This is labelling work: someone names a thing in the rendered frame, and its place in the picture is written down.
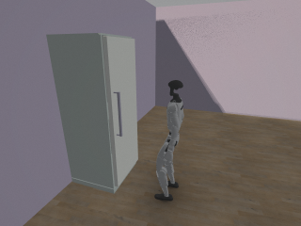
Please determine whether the handle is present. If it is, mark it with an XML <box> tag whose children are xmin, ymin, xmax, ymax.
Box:
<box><xmin>113</xmin><ymin>91</ymin><xmax>123</xmax><ymax>137</ymax></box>

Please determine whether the left robot upper arm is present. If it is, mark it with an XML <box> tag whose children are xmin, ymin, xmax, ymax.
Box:
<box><xmin>167</xmin><ymin>103</ymin><xmax>180</xmax><ymax>131</ymax></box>

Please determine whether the left robot hand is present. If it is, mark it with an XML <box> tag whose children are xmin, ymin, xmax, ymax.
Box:
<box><xmin>163</xmin><ymin>151</ymin><xmax>173</xmax><ymax>168</ymax></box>

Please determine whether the robot left thigh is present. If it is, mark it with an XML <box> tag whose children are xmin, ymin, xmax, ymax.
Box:
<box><xmin>156</xmin><ymin>142</ymin><xmax>175</xmax><ymax>174</ymax></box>

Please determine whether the humanoid robot torso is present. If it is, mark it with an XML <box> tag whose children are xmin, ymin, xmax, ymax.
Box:
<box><xmin>166</xmin><ymin>100</ymin><xmax>183</xmax><ymax>146</ymax></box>

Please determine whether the left robot forearm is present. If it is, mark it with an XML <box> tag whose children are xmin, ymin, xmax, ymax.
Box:
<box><xmin>167</xmin><ymin>126</ymin><xmax>179</xmax><ymax>153</ymax></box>

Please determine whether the fridge door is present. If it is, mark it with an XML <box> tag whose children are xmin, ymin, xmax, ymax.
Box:
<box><xmin>102</xmin><ymin>36</ymin><xmax>138</xmax><ymax>187</ymax></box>

